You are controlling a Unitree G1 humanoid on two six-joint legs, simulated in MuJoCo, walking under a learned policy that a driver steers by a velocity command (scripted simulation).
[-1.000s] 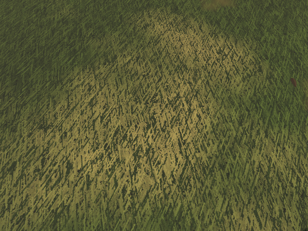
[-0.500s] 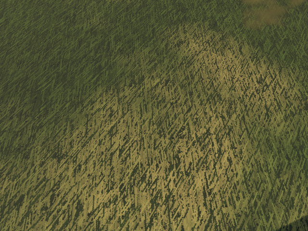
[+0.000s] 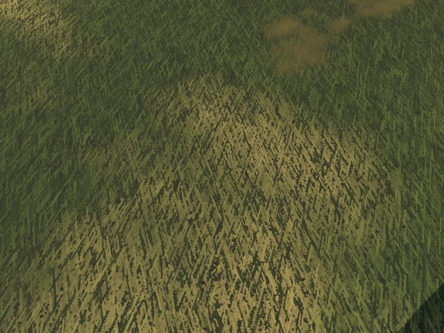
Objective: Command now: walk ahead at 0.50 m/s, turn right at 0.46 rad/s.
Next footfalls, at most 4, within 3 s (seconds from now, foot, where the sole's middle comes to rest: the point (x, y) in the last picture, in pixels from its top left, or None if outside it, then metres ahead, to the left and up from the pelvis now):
0.12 right None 0.23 -0.08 -0.78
0.64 left None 0.47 0.01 -0.78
1.06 right None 0.33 -0.14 -0.78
1.52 left None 0.36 0.09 -0.78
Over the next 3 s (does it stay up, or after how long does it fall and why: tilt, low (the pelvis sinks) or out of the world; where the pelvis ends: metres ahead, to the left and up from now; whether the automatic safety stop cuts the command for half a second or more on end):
stays up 1.11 0.06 -0.01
